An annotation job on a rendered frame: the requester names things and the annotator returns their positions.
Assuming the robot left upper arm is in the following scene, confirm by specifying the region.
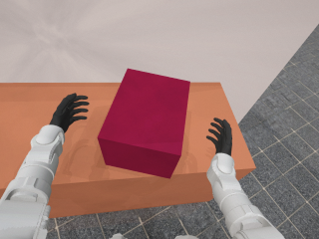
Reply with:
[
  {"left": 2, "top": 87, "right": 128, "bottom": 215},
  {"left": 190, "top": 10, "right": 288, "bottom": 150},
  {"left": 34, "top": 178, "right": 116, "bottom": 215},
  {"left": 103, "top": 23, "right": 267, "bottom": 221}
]
[{"left": 0, "top": 199, "right": 51, "bottom": 239}]

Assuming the right robot hand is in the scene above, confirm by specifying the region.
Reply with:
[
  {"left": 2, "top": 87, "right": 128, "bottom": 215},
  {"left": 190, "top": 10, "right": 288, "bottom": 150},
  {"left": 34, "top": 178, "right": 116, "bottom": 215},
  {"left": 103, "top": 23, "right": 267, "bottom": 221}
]
[{"left": 206, "top": 118, "right": 232, "bottom": 156}]

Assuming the carton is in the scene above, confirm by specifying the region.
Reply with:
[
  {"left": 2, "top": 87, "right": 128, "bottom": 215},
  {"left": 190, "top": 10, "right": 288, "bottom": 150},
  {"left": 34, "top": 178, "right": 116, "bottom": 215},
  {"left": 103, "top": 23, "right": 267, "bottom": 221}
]
[{"left": 97, "top": 68, "right": 190, "bottom": 179}]

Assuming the left robot hand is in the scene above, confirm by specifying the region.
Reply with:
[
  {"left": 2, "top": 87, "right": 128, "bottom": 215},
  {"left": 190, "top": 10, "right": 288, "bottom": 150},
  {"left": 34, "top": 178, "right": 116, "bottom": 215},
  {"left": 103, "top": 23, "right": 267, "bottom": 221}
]
[{"left": 49, "top": 93, "right": 89, "bottom": 133}]

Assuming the pedestal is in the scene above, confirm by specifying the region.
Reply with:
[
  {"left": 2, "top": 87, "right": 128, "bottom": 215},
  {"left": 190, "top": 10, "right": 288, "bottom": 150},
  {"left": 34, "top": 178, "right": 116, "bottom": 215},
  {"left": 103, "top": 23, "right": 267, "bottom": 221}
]
[{"left": 0, "top": 82, "right": 256, "bottom": 218}]

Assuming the robot right upper arm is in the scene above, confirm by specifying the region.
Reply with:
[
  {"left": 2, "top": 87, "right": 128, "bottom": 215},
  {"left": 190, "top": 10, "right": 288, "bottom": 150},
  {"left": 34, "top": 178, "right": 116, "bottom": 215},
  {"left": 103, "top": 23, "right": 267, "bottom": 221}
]
[{"left": 232, "top": 226, "right": 284, "bottom": 239}]

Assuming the robot right forearm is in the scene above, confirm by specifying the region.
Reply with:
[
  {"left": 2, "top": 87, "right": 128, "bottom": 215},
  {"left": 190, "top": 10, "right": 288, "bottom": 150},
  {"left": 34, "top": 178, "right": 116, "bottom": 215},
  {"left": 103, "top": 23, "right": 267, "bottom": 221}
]
[{"left": 206, "top": 152, "right": 285, "bottom": 239}]

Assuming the robot left forearm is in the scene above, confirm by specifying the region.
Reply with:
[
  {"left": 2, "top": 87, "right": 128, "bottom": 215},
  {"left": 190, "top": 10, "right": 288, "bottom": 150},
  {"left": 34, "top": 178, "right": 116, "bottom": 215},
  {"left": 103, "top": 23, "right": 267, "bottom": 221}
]
[{"left": 0, "top": 124, "right": 65, "bottom": 207}]

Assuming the left robot shin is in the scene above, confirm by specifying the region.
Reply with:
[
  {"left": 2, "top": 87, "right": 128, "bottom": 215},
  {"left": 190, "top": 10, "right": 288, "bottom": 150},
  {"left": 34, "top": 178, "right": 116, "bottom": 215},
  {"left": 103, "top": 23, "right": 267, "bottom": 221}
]
[{"left": 113, "top": 233, "right": 124, "bottom": 237}]

